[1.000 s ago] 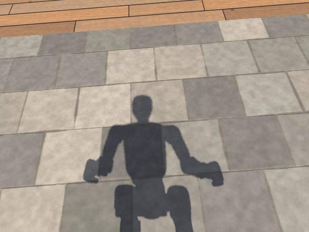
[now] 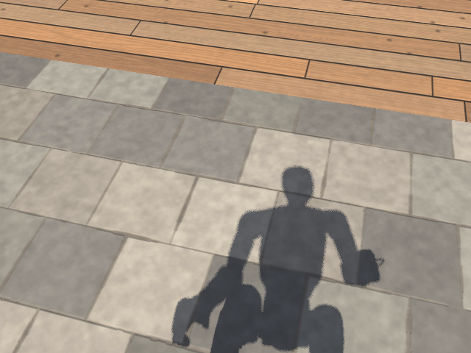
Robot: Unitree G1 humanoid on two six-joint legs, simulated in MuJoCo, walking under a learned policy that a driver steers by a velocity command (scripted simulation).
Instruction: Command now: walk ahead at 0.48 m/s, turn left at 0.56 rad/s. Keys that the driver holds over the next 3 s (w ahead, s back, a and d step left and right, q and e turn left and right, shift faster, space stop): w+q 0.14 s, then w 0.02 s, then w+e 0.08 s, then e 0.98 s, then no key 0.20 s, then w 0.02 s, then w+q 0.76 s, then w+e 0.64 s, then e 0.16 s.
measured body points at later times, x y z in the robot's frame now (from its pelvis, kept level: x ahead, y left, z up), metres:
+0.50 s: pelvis +0.27 +0.07 +0.00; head +0.30 +0.08 +0.45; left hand +0.37 +0.35 -0.11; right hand +0.40 -0.20 -0.10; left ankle +0.24 +0.13 -0.74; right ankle +0.42 -0.09 -0.68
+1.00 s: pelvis +0.38 +0.06 -0.01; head +0.43 +0.04 +0.44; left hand +0.59 +0.31 -0.09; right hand +0.49 -0.24 -0.11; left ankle +0.44 +0.21 -0.71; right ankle +0.43 -0.05 -0.74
